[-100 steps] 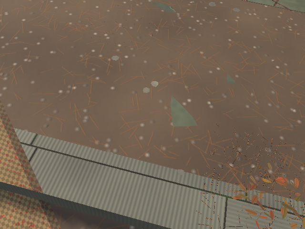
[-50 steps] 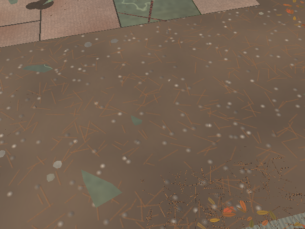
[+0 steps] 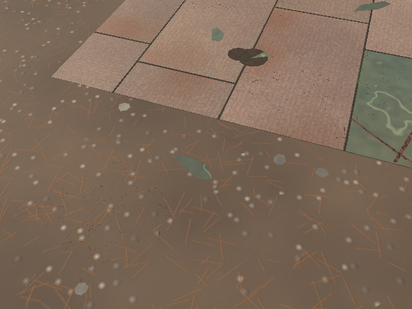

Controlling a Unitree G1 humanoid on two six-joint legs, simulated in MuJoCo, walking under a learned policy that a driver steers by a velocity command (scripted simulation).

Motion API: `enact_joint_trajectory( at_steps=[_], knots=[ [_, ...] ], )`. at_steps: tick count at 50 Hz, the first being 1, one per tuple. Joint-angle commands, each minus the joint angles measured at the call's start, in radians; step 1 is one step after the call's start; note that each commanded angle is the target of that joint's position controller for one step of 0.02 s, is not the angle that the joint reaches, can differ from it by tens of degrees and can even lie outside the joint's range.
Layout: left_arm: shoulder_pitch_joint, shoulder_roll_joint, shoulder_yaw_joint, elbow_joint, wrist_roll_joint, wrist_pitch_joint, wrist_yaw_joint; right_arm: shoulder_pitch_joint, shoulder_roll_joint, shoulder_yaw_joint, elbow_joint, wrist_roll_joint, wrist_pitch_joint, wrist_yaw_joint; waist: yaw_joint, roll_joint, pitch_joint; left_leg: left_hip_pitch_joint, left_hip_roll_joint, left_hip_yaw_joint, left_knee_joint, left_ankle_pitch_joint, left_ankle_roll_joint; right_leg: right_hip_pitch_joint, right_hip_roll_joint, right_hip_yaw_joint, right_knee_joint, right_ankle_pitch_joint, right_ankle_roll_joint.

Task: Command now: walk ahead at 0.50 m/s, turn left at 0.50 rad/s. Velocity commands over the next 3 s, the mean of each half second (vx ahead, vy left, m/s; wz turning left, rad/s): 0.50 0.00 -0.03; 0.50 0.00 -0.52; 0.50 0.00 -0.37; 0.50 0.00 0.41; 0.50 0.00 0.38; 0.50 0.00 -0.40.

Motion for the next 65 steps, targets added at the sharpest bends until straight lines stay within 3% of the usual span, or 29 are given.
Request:
enact_joint_trajectory(
  at_steps=[1,9,11,13,14,15,16,17,18,19,21,24,29,35,37,39,40,41,42,43,44,45,46,52,58,61,63,64,65],
  knots=[
    [-0.049,0.11,0.021,-0.038,0.002,-0.023,-0.005,0.016,-0.003,0.006,-0.062,-0.006,-0.009,0.004,-0.037,-0.106,0.004,-0.055,0.041,-0.035,-0.097,0.106,-0.013,-0.008,-0.277,0.174,-0.177,0.271,-0.155],
    [0.115,0.175,0.02,0.054,-0.039,0.02,-0.01,-0.294,0.023,0.034,-0.152,-0.003,-0.053,0.047,0.068,-0.091,0.052,-0.006,-0.004,0.085,-0.596,0.226,0.019,0.171,-0.299,0.159,-0.134,0.319,-0.141],
    [0.13,0.193,0.022,0.069,-0.039,0.035,-0.006,-0.293,-0.001,0.024,-0.164,0.0,-0.062,0.056,0.046,-0.124,0.037,0.053,-0.034,0.089,-0.665,0.151,0.037,0.22,-0.321,0.184,-0.083,0.383,-0.127],
    [0.104,0.215,0.024,0.074,-0.044,0.045,0.0,-0.139,-0.058,-0.006,-0.129,-0.007,-0.07,0.05,-0.06,-0.147,-0.057,0.318,-0.085,0.115,-0.758,0.165,0.077,0.197,-0.289,0.158,0.083,0.608,-0.088],
    [0.098,0.196,0.015,0.066,-0.038,0.041,0.004,0.021,-0.117,-0.033,-0.086,-0.019,-0.07,0.037,-0.135,-0.142,-0.168,0.587,-0.055,0.088,-0.737,0.228,0.112,0.082,-0.239,0.123,0.266,0.589,-0.054],
    [0.089,0.116,-0.012,0.019,-0.013,0.029,0.004,0.21,-0.206,-0.057,-0.061,-0.048,-0.062,0.017,-0.193,-0.011,-0.348,0.957,0.193,-0.182,-0.681,0.3,0.198,-0.216,-0.152,0.07,0.616,0.241,0.002],
    [0.198,0.042,-0.037,0.018,-0.021,0.014,-0.001,0.222,-0.213,-0.053,-0.056,-0.051,-0.056,0.017,-0.141,0.195,-0.499,1.133,0.378,-0.56,-0.785,0.202,0.317,-0.477,-0.043,0.157,0.873,-0.42,0.038],
    [0.136,0.144,-0.004,0.03,-0.047,0.014,-0.003,0.214,-0.117,-0.032,-0.054,-0.044,-0.051,0.017,-0.174,0.097,-0.408,1.062,0.336,-0.51,-0.824,0.133,0.287,-0.575,-0.085,0.23,0.97,-0.389,0.046],
    [0.065,0.148,0.001,0.001,-0.056,0.017,-0.001,0.157,-0.084,-0.02,-0.043,-0.029,-0.052,0.015,-0.148,0.09,-0.246,0.923,0.299,-0.345,-0.853,0.162,0.252,-0.625,-0.122,0.194,0.974,-0.307,0.05],
    [0.028,0.131,0.001,-0.005,-0.044,0.022,0.005,0.091,-0.052,-0.011,-0.037,-0.026,-0.056,0.018,-0.111,0.039,-0.172,0.786,0.253,-0.252,-0.893,0.184,0.231,-0.598,-0.157,0.177,0.939,-0.231,0.054],
    [0.05,0.105,0.008,-0.003,-0.035,0.05,0.006,0.01,-0.009,-0.003,-0.027,-0.034,-0.073,0.026,-0.039,0.06,-0.084,0.577,0.204,-0.123,-0.995,0.19,0.214,-0.485,-0.197,0.186,0.892,-0.141,0.064],
    [0.045,0.062,0.005,-0.016,-0.037,0.081,0.008,-0.029,-0.019,-0.016,0.001,-0.038,-0.096,0.021,-0.002,0.04,-0.021,0.482,0.202,-0.002,-1.078,0.258,0.216,-0.478,-0.204,0.194,0.85,-0.069,0.084],
    [-0.092,0.04,-0.005,-0.064,-0.026,0.079,-0.015,0.003,-0.074,-0.036,0.049,-0.039,-0.091,-0.003,-0.034,0.008,0.022,0.517,0.172,0.177,-1.083,0.312,0.179,-0.49,-0.198,0.167,0.564,0.174,0.078],
    [-0.251,0.068,-0.002,-0.144,-0.025,0.083,-0.048,0.069,-0.141,-0.064,0.094,-0.003,-0.064,-0.006,-0.081,-0.004,0.067,0.674,0.232,0.239,-1.024,0.318,0.144,-0.49,-0.172,0.087,0.365,0.082,0.009],
    [-0.222,0.095,0.013,-0.155,-0.021,0.088,-0.052,0.06,-0.169,-0.072,0.099,0.008,-0.052,-0.008,-0.049,0.018,0.028,0.714,0.231,0.27,-0.905,0.589,0.121,-0.401,-0.118,0.027,0.346,-0.023,-0.031],
    [0.028,0.172,0.063,-0.093,-0.027,0.094,-0.043,0.045,-0.158,-0.064,0.095,0.015,-0.037,-0.008,0.088,-0.009,-0.114,0.635,0.159,0.335,-0.542,0.8,0.069,-0.039,-0.001,-0.035,0.261,0.01,-0.091],
    [0.181,0.279,0.101,-0.062,-0.033,0.101,-0.022,0.066,-0.105,-0.041,0.073,-0.016,-0.042,-0.012,0.135,-0.15,-0.2,0.375,0.104,0.344,-0.203,0.455,0.009,0.253,-0.132,0.206,0.232,0.069,-0.157],
    [0.127,0.374,0.104,-0.087,-0.034,0.084,-0.023,0.141,0.021,0.0,0.014,-0.044,-0.068,-0.005,0.008,-0.373,-0.303,-0.018,-0.107,0.178,0.109,-0.34,-0.048,0.496,-0.351,0.809,0.062,-0.175,-0.346],
    [0.144,0.28,0.078,-0.115,-0.029,0.066,-0.032,0.028,-0.075,-0.013,0.01,-0.004,-0.099,0.005,0.091,-0.224,-0.36,-0.12,-0.087,-0.004,0.192,-0.319,-0.025,0.523,-0.389,0.915,-0.057,-0.25,-0.339],
    [0.112,0.226,0.062,-0.104,-0.024,0.052,-0.034,-0.039,-0.103,-0.02,-0.012,0.023,-0.114,0.01,0.086,-0.187,-0.23,-0.193,-0.049,0.007,0.171,-0.22,0.001,0.441,-0.371,0.781,-0.057,-0.179,-0.297],
    [0.056,0.194,0.051,-0.111,-0.029,0.047,-0.032,-0.048,-0.091,-0.015,-0.005,0.003,-0.122,0.002,0.045,-0.107,-0.162,-0.152,-0.003,0.005,0.091,-0.132,0.015,0.305,-0.328,0.662,-0.041,-0.07,-0.261],
    [-0.009,0.162,0.042,-0.122,-0.025,0.047,-0.028,-0.047,-0.095,-0.021,0.003,-0.025,-0.122,-0.006,0.004,-0.088,-0.116,-0.078,0.027,0.004,0.006,-0.078,0.012,0.176,-0.29,0.566,-0.041,0.045,-0.235],
    [-0.042,0.14,0.032,-0.14,-0.013,0.047,-0.023,-0.03,-0.1,-0.027,0.005,-0.032,-0.112,-0.005,-0.028,-0.104,-0.108,-0.009,0.043,-0.004,-0.03,-0.043,0.008,0.097,-0.265,0.518,-0.061,0.121,-0.228],
    [0.012,0.173,0.041,-0.112,-0.025,0.042,0.012,-0.14,-0.032,-0.005,-0.024,-0.044,-0.075,-0.001,-0.017,-0.097,-0.047,0.02,-0.004,0.033,-0.358,0.179,-0.059,-0.029,-0.186,0.371,-0.096,0.276,-0.205],
    [0.094,0.179,0.046,-0.075,-0.036,0.058,0.022,-0.308,-0.031,0.004,-0.065,-0.02,-0.094,0.027,0.049,-0.144,-0.015,0.127,-0.077,0.024,-0.67,0.34,-0.053,-0.016,-0.178,0.423,-0.041,0.115,-0.161],
    [0.096,0.175,0.048,-0.071,-0.036,0.068,0.029,-0.29,-0.064,-0.01,-0.066,-0.017,-0.108,0.037,0.029,-0.168,-0.019,0.175,-0.086,0.003,-0.733,0.251,-0.021,0.057,-0.205,0.508,0.038,0.11,-0.141],
    [0.064,0.16,0.046,-0.08,-0.031,0.073,0.028,-0.172,-0.085,-0.026,-0.036,-0.018,-0.117,0.033,-0.035,-0.189,-0.055,0.323,-0.095,0.036,-0.783,0.22,0.018,0.062,-0.184,0.509,0.129,0.207,-0.113],
    [0.06,0.118,0.031,-0.088,-0.025,0.07,0.023,-0.064,-0.113,-0.039,-0.014,-0.033,-0.122,0.029,-0.083,-0.167,-0.142,0.512,-0.045,0.01,-0.779,0.232,0.06,0.024,-0.133,0.46,0.276,0.257,-0.082],
    [0.083,0.065,0.009,-0.104,-0.002,0.067,0.023,0.095,-0.165,-0.049,0.003,-0.045,-0.12,0.024,-0.13,-0.041,-0.293,0.77,0.12,-0.18,-0.758,0.203,0.125,-0.101,-0.062,0.364,0.557,0.059,-0.043]
  ],
)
